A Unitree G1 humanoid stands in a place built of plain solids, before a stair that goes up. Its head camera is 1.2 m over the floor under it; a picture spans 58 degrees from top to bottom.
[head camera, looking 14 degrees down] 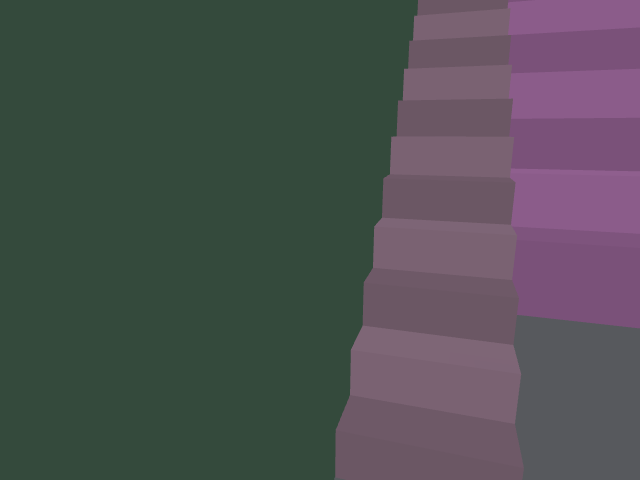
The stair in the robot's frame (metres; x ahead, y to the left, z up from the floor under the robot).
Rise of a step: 0.20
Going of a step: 0.22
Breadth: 0.60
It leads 17 degrees to the right of straight ahead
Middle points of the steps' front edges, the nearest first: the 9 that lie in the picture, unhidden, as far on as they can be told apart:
1.21 -0.34 0.20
1.42 -0.41 0.39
1.63 -0.47 0.59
1.84 -0.53 0.78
2.05 -0.60 0.98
2.27 -0.66 1.18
2.47 -0.73 1.37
2.69 -0.79 1.57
2.90 -0.86 1.76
